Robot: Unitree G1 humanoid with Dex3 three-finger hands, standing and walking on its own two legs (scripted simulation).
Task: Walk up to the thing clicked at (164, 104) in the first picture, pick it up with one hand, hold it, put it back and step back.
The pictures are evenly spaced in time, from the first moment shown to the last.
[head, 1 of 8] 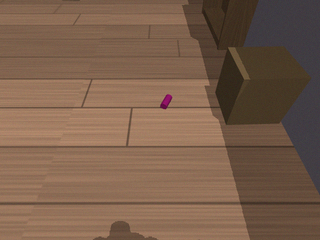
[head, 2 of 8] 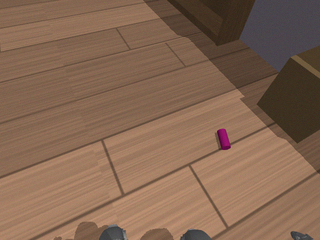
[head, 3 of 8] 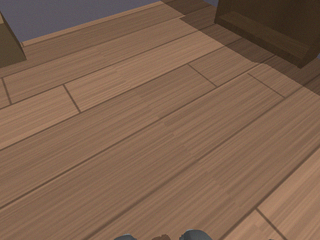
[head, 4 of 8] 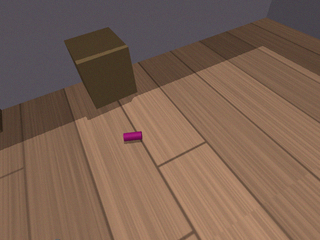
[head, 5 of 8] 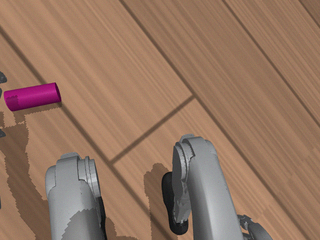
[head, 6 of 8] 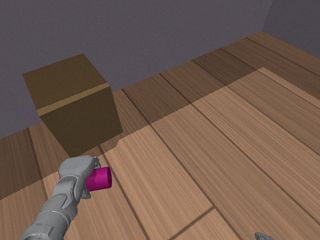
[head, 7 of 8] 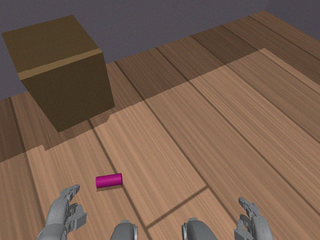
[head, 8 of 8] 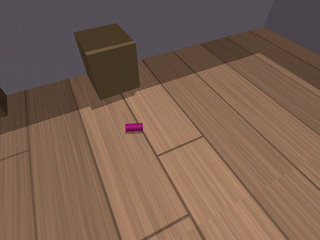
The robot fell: no
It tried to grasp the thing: yes
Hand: left
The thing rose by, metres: 0.69
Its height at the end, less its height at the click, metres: +0.00
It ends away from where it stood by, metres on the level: 0.01
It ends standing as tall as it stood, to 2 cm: yes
